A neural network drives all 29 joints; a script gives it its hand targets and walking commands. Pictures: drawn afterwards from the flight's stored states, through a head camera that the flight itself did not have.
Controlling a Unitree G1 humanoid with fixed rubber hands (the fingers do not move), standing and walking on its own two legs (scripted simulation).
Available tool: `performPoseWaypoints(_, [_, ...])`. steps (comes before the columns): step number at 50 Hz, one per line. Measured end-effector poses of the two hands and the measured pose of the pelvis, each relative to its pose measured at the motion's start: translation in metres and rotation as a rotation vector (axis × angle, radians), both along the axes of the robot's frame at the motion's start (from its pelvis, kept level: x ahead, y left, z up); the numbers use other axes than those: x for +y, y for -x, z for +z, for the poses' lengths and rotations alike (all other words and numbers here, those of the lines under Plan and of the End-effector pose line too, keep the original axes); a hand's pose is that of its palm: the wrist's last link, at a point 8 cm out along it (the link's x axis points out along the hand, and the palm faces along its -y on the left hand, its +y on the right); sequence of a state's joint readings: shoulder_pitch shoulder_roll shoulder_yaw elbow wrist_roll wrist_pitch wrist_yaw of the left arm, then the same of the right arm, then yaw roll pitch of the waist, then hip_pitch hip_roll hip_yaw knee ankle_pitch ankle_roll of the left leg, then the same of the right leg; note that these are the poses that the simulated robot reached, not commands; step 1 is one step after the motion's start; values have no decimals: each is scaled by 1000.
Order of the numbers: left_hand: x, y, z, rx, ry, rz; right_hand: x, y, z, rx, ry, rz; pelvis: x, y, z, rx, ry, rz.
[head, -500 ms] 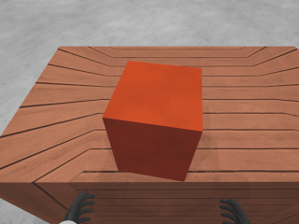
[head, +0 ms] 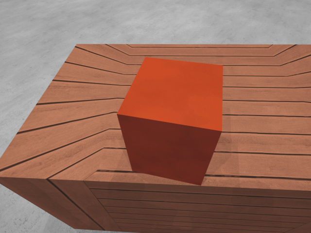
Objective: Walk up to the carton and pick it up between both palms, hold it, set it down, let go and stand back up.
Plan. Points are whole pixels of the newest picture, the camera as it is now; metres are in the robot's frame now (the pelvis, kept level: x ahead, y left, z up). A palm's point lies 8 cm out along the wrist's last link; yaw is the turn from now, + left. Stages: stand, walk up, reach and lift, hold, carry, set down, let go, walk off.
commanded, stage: stand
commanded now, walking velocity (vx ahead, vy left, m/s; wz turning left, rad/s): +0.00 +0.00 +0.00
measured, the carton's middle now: (173, 122) +0.39 -0.02 +0.08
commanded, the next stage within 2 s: none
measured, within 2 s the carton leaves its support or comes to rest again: neither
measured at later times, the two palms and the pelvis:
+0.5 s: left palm out of the picture -0.07 +0.20 -0.14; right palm out of the picture -0.05 -0.21 -0.15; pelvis -0.03 +0.00 +0.00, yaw +1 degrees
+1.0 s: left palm out of the picture -0.08 +0.19 -0.14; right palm out of the picture -0.07 -0.22 -0.15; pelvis -0.03 -0.02 +0.00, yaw +0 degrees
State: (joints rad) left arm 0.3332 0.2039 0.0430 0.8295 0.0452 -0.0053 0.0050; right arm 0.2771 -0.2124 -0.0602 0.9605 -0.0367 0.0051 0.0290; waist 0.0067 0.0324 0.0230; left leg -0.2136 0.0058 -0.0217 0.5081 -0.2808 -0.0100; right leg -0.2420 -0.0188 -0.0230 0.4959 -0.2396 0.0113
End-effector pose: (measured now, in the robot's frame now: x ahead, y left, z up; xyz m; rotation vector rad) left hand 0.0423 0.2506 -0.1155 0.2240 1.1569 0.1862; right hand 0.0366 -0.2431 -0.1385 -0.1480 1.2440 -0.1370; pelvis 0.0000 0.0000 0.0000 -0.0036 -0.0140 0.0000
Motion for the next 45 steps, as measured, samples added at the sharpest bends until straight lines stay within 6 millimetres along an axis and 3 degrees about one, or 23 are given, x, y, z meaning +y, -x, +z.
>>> performPoseWaypoints(8, [-11, 61, -12, 151, 36, 58, 7, 43, -5, 109, -2, -30, 2, 9, 2, -6, -1, 6])
performPoseWaypoints(17, [-36, 98, -22, 243, 92, 79, 23, 72, -10, 175, -36, -31, 0, 19, 2, -13, -5, 11])
performPoseWaypoints(24, [-49, 113, -25, 277, 111, 88, 33, 85, -14, 204, -64, -22, -4, 26, 2, -15, -6, 13])
performPoseWaypoints(32, [-56, 123, -25, 309, 108, 92, 32, 93, -17, 222, -71, -22, -9, 32, 1, -6, -9, 12])
performPoseWaypoints(45, [-59, 121, -28, 319, 110, 84, 28, 107, -15, 250, -60, -29, -13, 33, 1, -2, -9, 9])
